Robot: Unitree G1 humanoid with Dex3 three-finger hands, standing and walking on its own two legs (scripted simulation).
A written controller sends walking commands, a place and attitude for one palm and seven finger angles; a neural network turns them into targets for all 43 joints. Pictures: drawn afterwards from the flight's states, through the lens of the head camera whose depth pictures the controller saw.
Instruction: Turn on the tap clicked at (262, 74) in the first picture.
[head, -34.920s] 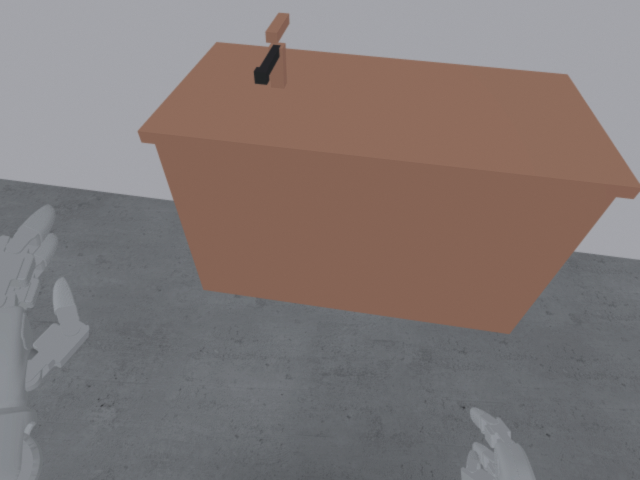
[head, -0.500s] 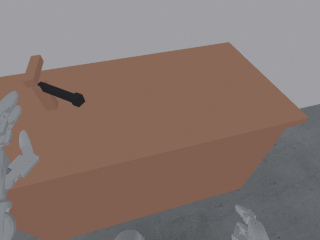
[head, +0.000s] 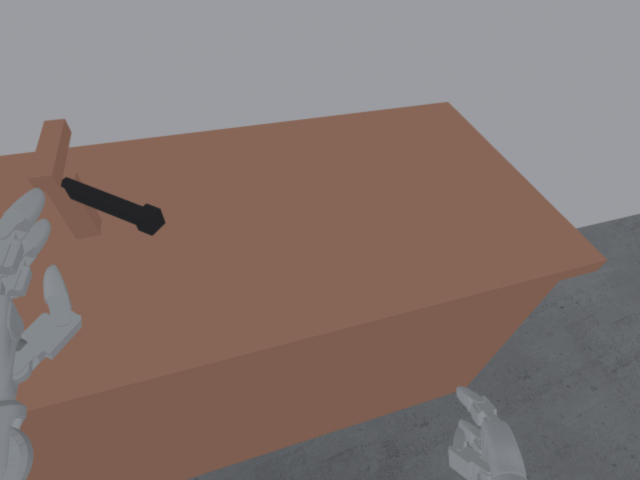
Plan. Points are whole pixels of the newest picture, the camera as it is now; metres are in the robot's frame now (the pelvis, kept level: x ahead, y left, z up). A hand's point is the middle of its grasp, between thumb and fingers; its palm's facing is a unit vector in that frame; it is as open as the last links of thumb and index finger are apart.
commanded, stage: come to a stop and stand still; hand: left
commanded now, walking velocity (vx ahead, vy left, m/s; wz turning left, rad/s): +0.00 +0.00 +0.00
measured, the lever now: (149, 219) +0.41 +0.28 +0.08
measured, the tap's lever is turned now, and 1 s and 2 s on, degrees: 49 49 49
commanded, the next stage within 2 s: look again from close up in 0.34 s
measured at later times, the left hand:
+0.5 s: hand (16, 274) +0.24 +0.31 +0.18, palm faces +0.47 -0.78 -0.41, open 7.5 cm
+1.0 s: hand (43, 296) +0.23 +0.29 +0.16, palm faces +0.35 -0.86 -0.38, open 7.5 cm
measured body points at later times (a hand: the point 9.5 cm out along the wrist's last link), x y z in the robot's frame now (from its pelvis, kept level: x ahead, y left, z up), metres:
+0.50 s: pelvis -0.01 +0.02 +0.00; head +0.02 +0.04 +0.45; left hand +0.21 +0.35 +0.20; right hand +0.18 -0.20 -0.08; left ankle +0.05 +0.11 -0.74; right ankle -0.01 -0.09 -0.74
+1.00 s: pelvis +0.01 +0.05 -0.01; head +0.05 +0.07 +0.44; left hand +0.21 +0.33 +0.18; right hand +0.21 -0.17 -0.07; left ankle +0.05 +0.11 -0.74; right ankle -0.01 -0.09 -0.74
